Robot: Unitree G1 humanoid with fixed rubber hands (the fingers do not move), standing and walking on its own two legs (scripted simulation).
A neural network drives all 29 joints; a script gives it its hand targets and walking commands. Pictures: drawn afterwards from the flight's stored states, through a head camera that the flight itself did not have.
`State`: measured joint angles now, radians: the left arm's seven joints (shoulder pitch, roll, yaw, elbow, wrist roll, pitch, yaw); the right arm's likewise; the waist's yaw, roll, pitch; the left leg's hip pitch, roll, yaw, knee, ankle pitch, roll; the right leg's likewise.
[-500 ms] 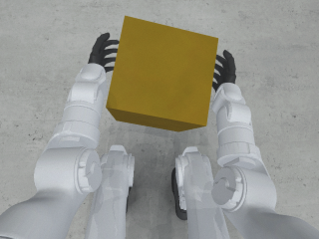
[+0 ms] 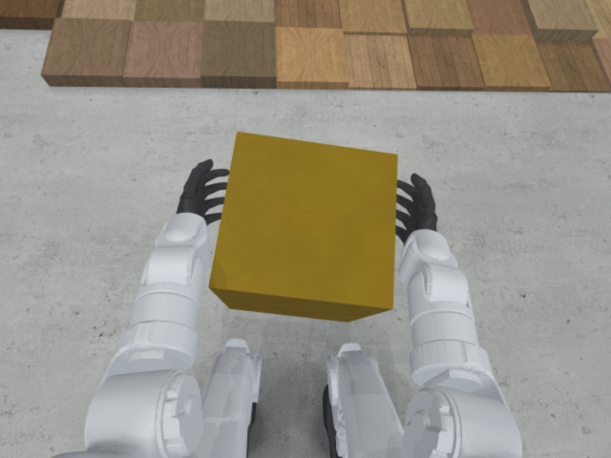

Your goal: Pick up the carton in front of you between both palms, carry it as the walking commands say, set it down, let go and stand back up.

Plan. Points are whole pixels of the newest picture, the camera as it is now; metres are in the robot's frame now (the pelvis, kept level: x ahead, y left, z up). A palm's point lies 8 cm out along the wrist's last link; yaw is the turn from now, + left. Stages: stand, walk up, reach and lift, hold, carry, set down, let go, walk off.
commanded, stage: reach and lift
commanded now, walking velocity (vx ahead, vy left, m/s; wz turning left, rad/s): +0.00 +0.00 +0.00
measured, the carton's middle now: (301, 242) +0.42 +0.00 -0.12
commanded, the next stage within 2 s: hold in 1.82 s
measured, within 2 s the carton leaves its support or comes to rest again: neither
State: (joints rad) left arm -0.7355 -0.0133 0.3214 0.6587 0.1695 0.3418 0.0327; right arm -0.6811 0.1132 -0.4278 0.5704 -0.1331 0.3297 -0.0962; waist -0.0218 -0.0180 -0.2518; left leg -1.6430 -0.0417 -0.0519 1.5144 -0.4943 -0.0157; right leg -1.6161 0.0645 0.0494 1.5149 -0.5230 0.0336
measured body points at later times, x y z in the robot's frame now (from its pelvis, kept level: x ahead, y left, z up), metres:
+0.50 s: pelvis +0.05 +0.00 +0.14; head +0.11 +0.01 +0.58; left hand +0.39 +0.15 +0.11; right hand +0.39 -0.15 +0.11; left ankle +0.08 +0.12 -0.54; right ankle +0.07 -0.13 -0.54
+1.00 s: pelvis +0.05 -0.01 +0.19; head +0.02 +0.00 +0.64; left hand +0.36 +0.15 +0.21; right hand +0.37 -0.15 +0.22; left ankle +0.08 +0.12 -0.54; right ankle +0.07 -0.13 -0.54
